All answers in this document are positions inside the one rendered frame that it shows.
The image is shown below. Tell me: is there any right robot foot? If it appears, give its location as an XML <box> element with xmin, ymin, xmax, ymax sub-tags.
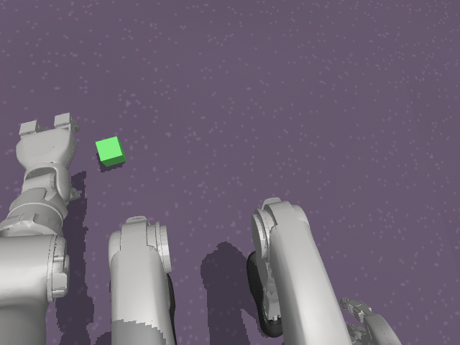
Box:
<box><xmin>247</xmin><ymin>251</ymin><xmax>283</xmax><ymax>338</ymax></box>

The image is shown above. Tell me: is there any left robot hand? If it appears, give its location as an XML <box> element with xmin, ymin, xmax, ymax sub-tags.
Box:
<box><xmin>16</xmin><ymin>113</ymin><xmax>81</xmax><ymax>201</ymax></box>

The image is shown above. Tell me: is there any right robot hand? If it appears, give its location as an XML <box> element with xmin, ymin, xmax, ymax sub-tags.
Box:
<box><xmin>340</xmin><ymin>298</ymin><xmax>402</xmax><ymax>345</ymax></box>

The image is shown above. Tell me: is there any cube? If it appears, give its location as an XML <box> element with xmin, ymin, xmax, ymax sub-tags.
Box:
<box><xmin>96</xmin><ymin>137</ymin><xmax>127</xmax><ymax>167</ymax></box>

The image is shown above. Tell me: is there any left robot arm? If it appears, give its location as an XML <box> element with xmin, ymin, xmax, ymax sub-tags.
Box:
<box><xmin>0</xmin><ymin>162</ymin><xmax>70</xmax><ymax>345</ymax></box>

